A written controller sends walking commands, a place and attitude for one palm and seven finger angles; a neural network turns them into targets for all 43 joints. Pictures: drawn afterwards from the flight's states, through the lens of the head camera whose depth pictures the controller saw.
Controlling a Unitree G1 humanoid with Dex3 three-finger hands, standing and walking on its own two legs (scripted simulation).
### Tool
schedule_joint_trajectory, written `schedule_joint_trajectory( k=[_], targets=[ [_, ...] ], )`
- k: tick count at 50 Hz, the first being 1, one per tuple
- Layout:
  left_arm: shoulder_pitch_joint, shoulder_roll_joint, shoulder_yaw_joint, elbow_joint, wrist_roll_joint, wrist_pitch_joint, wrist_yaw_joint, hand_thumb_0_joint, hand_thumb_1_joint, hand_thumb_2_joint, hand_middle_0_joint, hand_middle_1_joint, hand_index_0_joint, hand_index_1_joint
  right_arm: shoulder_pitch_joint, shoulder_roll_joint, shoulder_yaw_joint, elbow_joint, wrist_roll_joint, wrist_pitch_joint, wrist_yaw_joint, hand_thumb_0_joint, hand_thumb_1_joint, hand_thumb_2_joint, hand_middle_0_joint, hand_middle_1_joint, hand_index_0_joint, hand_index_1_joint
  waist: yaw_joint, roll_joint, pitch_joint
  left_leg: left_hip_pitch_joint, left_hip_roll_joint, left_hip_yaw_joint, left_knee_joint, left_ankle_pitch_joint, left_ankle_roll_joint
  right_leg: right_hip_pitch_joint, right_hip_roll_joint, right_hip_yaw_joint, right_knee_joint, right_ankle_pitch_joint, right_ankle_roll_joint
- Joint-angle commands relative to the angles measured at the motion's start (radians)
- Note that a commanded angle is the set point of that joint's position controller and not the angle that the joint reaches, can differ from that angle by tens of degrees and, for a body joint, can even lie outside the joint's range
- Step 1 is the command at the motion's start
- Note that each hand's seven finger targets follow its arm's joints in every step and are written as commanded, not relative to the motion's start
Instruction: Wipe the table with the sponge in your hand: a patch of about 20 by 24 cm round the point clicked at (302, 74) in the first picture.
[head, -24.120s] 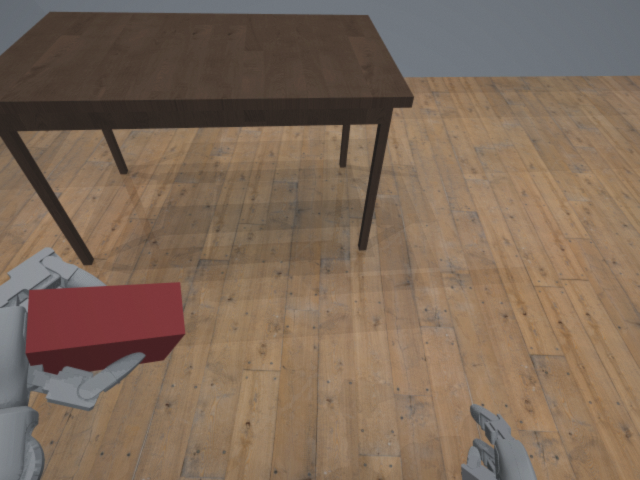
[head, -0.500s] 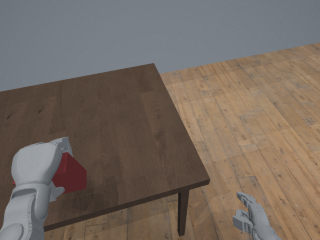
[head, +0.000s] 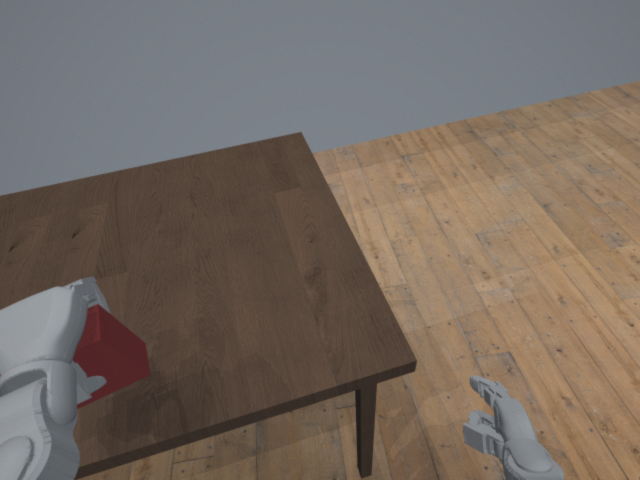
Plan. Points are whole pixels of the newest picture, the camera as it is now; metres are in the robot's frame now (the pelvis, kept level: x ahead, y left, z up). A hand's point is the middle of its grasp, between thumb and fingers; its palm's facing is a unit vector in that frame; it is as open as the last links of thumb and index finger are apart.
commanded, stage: move the sponge above the wiping area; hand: left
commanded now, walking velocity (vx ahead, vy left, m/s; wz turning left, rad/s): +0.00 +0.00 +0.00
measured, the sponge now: (90, 367) +0.20 +0.33 +0.05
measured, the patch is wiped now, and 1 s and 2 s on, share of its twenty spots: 0.00 0.00 0.00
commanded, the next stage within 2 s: lower the sponge onto the table in 1.50 s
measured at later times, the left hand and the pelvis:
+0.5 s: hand (90, 366) +0.19 +0.31 +0.07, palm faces -0.01 -0.15 -0.99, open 9.3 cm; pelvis +0.00 +0.01 +0.00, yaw +1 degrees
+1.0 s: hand (117, 381) +0.19 +0.29 +0.05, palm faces -0.14 -0.18 -0.97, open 9.3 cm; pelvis +0.00 +0.00 +0.00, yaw +1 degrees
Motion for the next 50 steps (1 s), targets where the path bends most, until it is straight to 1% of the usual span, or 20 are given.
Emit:
schedule_joint_trajectory(
  k=[1,3,5,8,9,13,19,22,26,29,30,32,34,36,39,43,45,48,49,50],
  targets=[
    [0.005,0.115,-0.022,-0.178,-0.024,0.043,-0.107,0.000,0.100,1.300,-1.200,-1.600,-1.200,-1.600,-0.225,-0.131,-0.028,-0.217,0.012,-0.054,-0.011,0.000,-0.900,-0.900,0.200,0.300,0.200,0.300,-0.020,-0.113,-0.107,0.002,-0.004,-0.090,-0.021,0.260,0.026,0.051,-0.039,0.084,-0.045,0.307,-0.018],
    [-0.067,0.134,-0.031,-0.252,-0.001,-0.018,-0.134,0.000,0.100,1.300,-1.200,-1.600,-1.200,-1.600,-0.199,-0.127,-0.032,-0.229,-0.005,-0.067,-0.019,0.000,-0.900,-0.900,0.200,0.300,0.200,0.300,-0.031,-0.122,-0.134,0.028,-0.005,-0.093,-0.012,0.249,0.040,0.029,-0.040,0.076,-0.049,0.275,-0.013],
    [-0.183,0.199,0.008,-0.389,0.038,-0.120,-0.118,0.000,0.100,1.300,-1.200,-1.600,-1.200,-1.600,-0.176,-0.110,-0.029,-0.247,-0.024,-0.096,-0.035,0.000,-0.900,-0.900,0.200,0.300,0.200,0.300,-0.020,-0.063,-0.204,0.090,-0.003,-0.097,0.002,0.260,0.049,0.011,-0.027,0.078,-0.048,0.226,-0.022],
    [-0.220,0.284,0.114,-0.377,0.086,-0.253,-0.036,0.000,0.100,1.300,-1.200,-1.600,-1.200,-1.600,-0.100,-0.110,-0.051,-0.202,-0.053,-0.118,-0.055,0.000,-0.900,-0.900,0.200,0.300,0.200,0.300,-0.003,-0.005,-0.214,0.134,0.012,-0.101,0.008,0.284,0.033,-0.015,-0.012,0.094,-0.059,0.196,-0.043],
    [-0.207,0.340,0.180,-0.406,0.107,-0.266,-0.002,0.000,0.100,1.300,-1.200,-1.600,-1.200,-1.600,-0.126,-0.110,-0.049,-0.196,-0.055,-0.120,-0.055,0.000,-0.900,-0.900,0.200,0.300,0.200,0.300,0.018,0.057,-0.210,0.138,0.014,-0.116,-0.002,0.275,0.025,-0.012,0.003,0.128,-0.065,0.172,-0.061],
    [-0.201,0.280,0.187,-0.247,0.168,-0.215,0.100,0.000,0.100,1.300,-1.200,-1.600,-1.200,-1.600,-0.105,-0.118,-0.070,-0.180,-0.043,-0.089,-0.041,0.000,-0.900,-0.900,0.200,0.300,0.200,0.300,0.024,0.085,-0.170,0.074,0.029,-0.099,0.009,0.279,-0.017,-0.051,0.000,0.126,-0.052,0.127,-0.083],
    [0.026,0.105,0.070,-0.074,-0.029,-0.010,0.013,0.000,0.100,1.300,-1.200,-1.600,-1.200,-1.600,-0.252,-0.125,-0.046,-0.186,0.009,-0.066,-0.016,0.000,-0.900,-0.900,0.200,0.300,0.200,0.300,0.032,-0.083,-0.117,0.014,0.008,-0.103,-0.041,0.264,-0.004,0.039,-0.027,0.080,-0.052,0.241,-0.038],
    [0.018,0.086,-0.037,-0.185,-0.022,0.023,-0.079,0.000,0.100,1.300,-1.200,-1.600,-1.200,-1.600,-0.225,-0.130,-0.034,-0.217,0.008,-0.060,-0.009,0.000,-0.900,-0.900,0.200,0.300,0.200,0.300,-0.001,-0.090,-0.139,0.008,0.000,-0.102,-0.031,0.285,0.013,0.063,-0.040,0.063,-0.037,0.309,-0.023],
    [-0.115,0.176,0.003,-0.309,0.054,-0.070,-0.101,0.000,0.100,1.300,-1.200,-1.600,-1.200,-1.600,-0.174,-0.119,-0.034,-0.233,-0.021,-0.074,-0.015,0.000,-0.900,-0.900,0.200,0.300,0.200,0.300,-0.014,-0.117,-0.186,0.046,0.003,-0.102,-0.015,0.269,0.036,0.032,-0.029,0.073,-0.040,0.246,-0.022],
    [-0.221,0.334,0.150,-0.401,0.121,-0.190,-0.031,0.000,0.100,1.300,-1.200,-1.600,-1.200,-1.600,-0.160,-0.114,-0.040,-0.218,-0.048,-0.087,-0.034,0.000,-0.900,-0.900,0.200,0.300,0.200,0.300,0.019,-0.025,-0.214,0.100,0.010,-0.120,-0.011,0.265,0.031,0.023,-0.004,0.121,-0.053,0.194,-0.048],
    [-0.243,0.304,0.142,-0.397,0.151,-0.211,0.001,0.000,0.100,1.300,-1.200,-1.600,-1.200,-1.600,-0.135,-0.100,-0.039,-0.218,-0.054,-0.091,-0.041,0.000,-0.900,-0.900,0.200,0.300,0.200,0.300,0.019,0.019,-0.236,0.112,0.017,-0.105,0.000,0.281,0.021,0.009,-0.004,0.104,-0.043,0.164,-0.058],
    [-0.221,0.271,0.145,-0.317,0.162,-0.225,0.056,0.000,0.100,1.300,-1.200,-1.600,-1.200,-1.600,-0.114,-0.106,-0.052,-0.196,-0.050,-0.089,-0.039,0.000,-0.900,-0.900,0.200,0.300,0.200,0.300,0.019,0.075,-0.175,0.097,0.023,-0.110,-0.005,0.269,0.000,-0.029,0.003,0.107,-0.061,0.121,-0.073],
    [-0.219,0.285,0.185,-0.275,0.143,-0.194,0.089,0.000,0.100,1.300,-1.200,-1.600,-1.200,-1.600,-0.158,-0.109,-0.053,-0.192,-0.031,-0.085,-0.034,0.000,-0.900,-0.900,0.200,0.300,0.200,0.300,0.028,0.095,-0.151,0.088,0.017,-0.123,-0.017,0.244,-0.003,-0.029,0.010,0.138,-0.066,0.109,-0.085],
    [-0.201,0.220,0.133,-0.207,0.099,-0.148,0.086,0.000,0.100,1.300,-1.200,-1.600,-1.200,-1.600,-0.152,-0.110,-0.059,-0.188,-0.017,-0.080,-0.032,0.000,-0.900,-0.900,0.200,0.300,0.200,0.300,0.017,0.048,-0.168,0.070,0.018,-0.110,-0.022,0.258,-0.006,-0.003,-0.009,0.098,-0.057,0.144,-0.066],
    [-0.100,0.152,0.088,-0.070,0.010,-0.054,0.032,0.000,0.100,1.300,-1.200,-1.600,-1.200,-1.600,-0.233,-0.119,-0.045,-0.175,0.006,-0.069,-0.027,0.000,-0.900,-0.900,0.200,0.300,0.200,0.300,0.016,-0.060,-0.100,0.036,0.006,-0.112,-0.049,0.228,0.001,0.013,-0.017,0.085,-0.075,0.166,-0.046],
    [-0.066,0.121,-0.022,-0.118,-0.004,0.004,-0.082,0.000,0.100,1.300,-1.200,-1.600,-1.200,-1.600,-0.213,-0.133,-0.034,-0.203,0.005,-0.060,-0.020,0.000,-0.900,-0.900,0.200,0.300,0.200,0.300,-0.006,-0.094,-0.125,0.007,-0.004,-0.107,-0.044,0.247,0.015,0.056,-0.039,0.067,-0.055,0.257,-0.025],
    [-0.115,0.118,-0.049,-0.187,0.024,-0.015,-0.120,0.000,0.100,1.300,-1.200,-1.600,-1.200,-1.600,-0.215,-0.127,-0.025,-0.223,-0.003,-0.065,-0.018,0.000,-0.900,-0.900,0.200,0.300,0.200,0.300,-0.018,-0.094,-0.142,0.022,-0.004,-0.102,-0.035,0.238,0.027,0.042,-0.032,0.062,-0.056,0.230,-0.025],
    [-0.187,0.222,0.041,-0.283,0.072,-0.132,-0.105,0.000,0.100,1.300,-1.200,-1.600,-1.200,-1.600,-0.159,-0.120,-0.037,-0.222,-0.031,-0.074,-0.022,0.000,-0.900,-0.900,0.200,0.300,0.200,0.300,-0.005,-0.090,-0.209,0.069,-0.001,-0.104,-0.015,0.278,0.035,0.049,-0.027,0.070,-0.048,0.248,-0.028],
    [-0.197,0.298,0.114,-0.354,0.087,-0.173,-0.082,0.000,0.100,1.300,-1.200,-1.600,-1.200,-1.600,-0.175,-0.117,-0.037,-0.226,-0.037,-0.083,-0.027,0.000,-0.900,-0.900,0.200,0.300,0.200,0.300,0.012,-0.051,-0.227,0.090,0.001,-0.114,-0.012,0.278,0.033,0.053,-0.012,0.109,-0.051,0.237,-0.041],
    [-0.199,0.283,0.116,-0.367,0.110,-0.207,-0.055,0.000,0.100,1.300,-1.200,-1.600,-1.200,-1.600,-0.144,-0.102,-0.036,-0.228,-0.045,-0.090,-0.034,0.000,-0.900,-0.900,0.200,0.300,0.200,0.300,0.018,-0.027,-0.252,0.102,0.004,-0.102,0.000,0.303,0.032,0.054,-0.016,0.083,-0.040,0.236,-0.044]
  ],
)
